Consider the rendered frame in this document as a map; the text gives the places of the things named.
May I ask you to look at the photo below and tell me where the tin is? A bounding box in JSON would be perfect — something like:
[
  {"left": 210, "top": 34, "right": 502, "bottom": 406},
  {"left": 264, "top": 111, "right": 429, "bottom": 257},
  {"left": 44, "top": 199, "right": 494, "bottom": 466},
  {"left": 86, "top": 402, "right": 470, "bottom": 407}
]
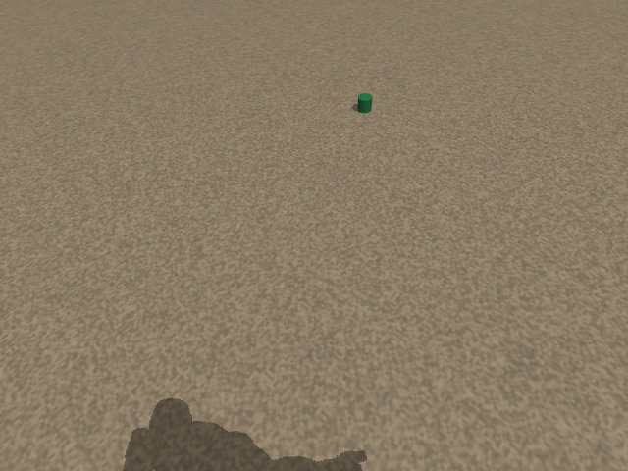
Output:
[{"left": 357, "top": 93, "right": 372, "bottom": 113}]

